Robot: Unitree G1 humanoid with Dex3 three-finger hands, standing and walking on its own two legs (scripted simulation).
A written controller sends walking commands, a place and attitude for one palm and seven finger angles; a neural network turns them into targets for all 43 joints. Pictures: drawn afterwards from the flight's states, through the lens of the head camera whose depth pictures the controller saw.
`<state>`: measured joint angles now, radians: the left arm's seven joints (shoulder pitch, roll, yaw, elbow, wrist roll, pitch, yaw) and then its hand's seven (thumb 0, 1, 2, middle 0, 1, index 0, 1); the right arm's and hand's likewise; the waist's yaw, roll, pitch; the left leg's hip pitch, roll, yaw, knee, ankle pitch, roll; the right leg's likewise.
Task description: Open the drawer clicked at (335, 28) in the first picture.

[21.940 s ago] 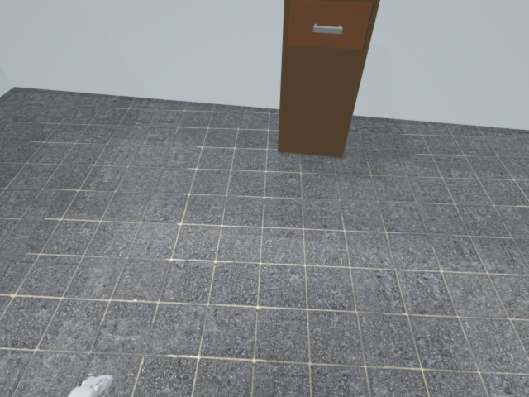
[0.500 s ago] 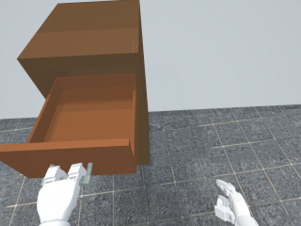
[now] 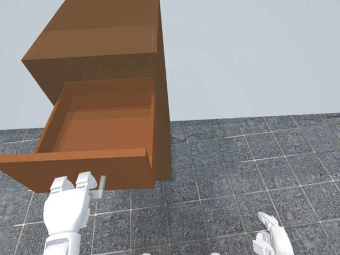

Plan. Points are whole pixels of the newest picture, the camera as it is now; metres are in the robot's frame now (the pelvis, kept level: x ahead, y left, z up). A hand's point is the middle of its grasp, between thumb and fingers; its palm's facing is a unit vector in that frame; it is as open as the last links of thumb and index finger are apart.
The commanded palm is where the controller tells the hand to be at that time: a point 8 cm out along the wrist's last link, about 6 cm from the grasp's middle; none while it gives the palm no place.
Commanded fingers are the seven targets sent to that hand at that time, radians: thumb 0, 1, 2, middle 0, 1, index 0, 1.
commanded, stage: open the thumb to release the handle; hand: left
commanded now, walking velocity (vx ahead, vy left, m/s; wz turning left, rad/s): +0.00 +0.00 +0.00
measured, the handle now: (79, 188) +0.26 +0.25 +0.00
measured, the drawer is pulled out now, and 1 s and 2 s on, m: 0.30 0.30 0.30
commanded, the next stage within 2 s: lift the hand off the handle in 0.18 s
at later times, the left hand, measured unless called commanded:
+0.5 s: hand (79, 211) +0.21 +0.24 -0.02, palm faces +0.01 -0.05 -1.00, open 13.6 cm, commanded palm +0.20 +0.24 +0.03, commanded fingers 0.00 -0.50 0.30 -0.30 -1.20 -0.30 -1.20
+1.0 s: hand (72, 204) +0.22 +0.24 +0.02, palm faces +0.01 -0.07 -1.00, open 13.2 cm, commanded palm +0.20 +0.24 +0.09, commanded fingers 0.00 -0.50 0.30 -0.30 -1.20 -0.30 -1.20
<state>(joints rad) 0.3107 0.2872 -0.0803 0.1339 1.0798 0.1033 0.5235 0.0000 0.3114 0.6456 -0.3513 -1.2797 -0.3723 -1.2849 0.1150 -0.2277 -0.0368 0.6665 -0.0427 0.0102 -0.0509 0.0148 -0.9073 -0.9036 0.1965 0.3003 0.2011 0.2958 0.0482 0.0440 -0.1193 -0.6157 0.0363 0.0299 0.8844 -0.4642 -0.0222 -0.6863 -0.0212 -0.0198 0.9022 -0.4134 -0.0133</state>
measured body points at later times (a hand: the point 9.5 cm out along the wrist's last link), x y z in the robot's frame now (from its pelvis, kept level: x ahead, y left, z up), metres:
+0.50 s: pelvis -0.02 +0.00 +0.00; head +0.03 -0.02 +0.45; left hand +0.21 +0.24 +0.03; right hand +0.18 -0.22 -0.11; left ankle -0.02 +0.14 -0.69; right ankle +0.02 -0.11 -0.69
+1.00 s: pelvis -0.02 +0.00 +0.02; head +0.01 -0.03 +0.47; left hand +0.21 +0.24 +0.07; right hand +0.18 -0.22 -0.09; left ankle -0.02 +0.14 -0.69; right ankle +0.02 -0.11 -0.69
